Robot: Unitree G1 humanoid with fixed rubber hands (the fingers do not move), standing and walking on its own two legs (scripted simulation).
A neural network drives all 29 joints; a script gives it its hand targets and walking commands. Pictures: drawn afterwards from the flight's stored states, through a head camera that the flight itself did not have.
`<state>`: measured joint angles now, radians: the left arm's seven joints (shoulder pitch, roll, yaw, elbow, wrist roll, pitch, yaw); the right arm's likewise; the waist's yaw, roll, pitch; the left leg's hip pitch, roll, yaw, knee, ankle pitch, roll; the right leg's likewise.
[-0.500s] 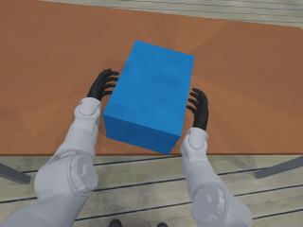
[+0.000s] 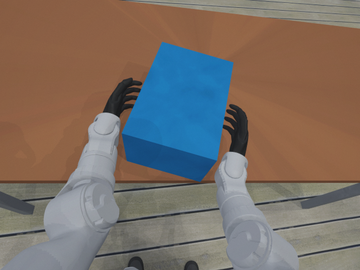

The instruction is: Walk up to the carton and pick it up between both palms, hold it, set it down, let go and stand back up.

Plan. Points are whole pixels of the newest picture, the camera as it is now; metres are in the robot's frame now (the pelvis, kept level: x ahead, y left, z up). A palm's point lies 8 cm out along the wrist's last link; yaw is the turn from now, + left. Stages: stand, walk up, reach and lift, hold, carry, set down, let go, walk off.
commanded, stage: set down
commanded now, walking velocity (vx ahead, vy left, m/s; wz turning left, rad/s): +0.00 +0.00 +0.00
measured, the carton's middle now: (180, 111) +0.49 +0.00 -0.02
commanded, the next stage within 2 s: none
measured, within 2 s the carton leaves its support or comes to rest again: neither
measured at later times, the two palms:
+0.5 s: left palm (115, 112) +0.46 +0.16 -0.01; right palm (230, 154) +0.38 -0.12 -0.03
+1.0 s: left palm (96, 95) +0.47 +0.20 +0.05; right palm (259, 132) +0.40 -0.16 +0.05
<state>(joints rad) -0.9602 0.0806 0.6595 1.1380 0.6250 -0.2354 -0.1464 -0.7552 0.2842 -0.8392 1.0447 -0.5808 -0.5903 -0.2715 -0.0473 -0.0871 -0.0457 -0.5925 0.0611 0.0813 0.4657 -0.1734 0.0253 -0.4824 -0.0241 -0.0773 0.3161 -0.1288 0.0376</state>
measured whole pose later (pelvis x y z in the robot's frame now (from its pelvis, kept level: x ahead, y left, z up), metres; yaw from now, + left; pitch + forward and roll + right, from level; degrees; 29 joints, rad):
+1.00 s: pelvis -0.02 +0.03 -0.03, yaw -1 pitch +23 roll -6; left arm -1.09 0.33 -0.10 1.42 -0.19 -0.26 -0.02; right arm -0.94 -0.09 -0.14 1.29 0.22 -0.30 -0.23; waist -0.14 0.02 -0.24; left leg -0.90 0.05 0.02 0.80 -0.30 0.06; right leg -0.77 -0.02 -0.05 0.62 -0.24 0.05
